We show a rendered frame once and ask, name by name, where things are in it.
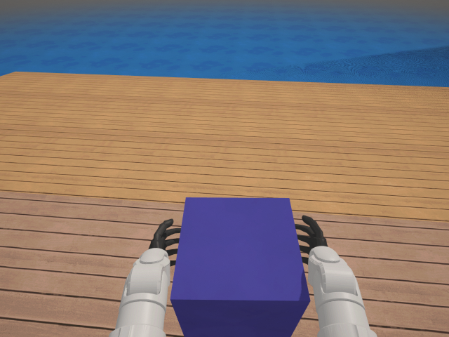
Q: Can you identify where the left robot forearm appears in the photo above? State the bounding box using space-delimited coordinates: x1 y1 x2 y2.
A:
109 248 170 337

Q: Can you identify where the robot left hand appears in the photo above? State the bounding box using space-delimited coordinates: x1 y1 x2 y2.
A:
149 219 181 266

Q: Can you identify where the carton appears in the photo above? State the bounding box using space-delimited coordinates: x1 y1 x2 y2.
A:
170 197 310 337

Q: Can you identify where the right robot forearm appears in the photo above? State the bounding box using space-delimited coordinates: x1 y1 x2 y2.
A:
308 246 377 337

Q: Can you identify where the robot right hand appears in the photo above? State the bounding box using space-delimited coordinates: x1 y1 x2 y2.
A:
295 215 328 264

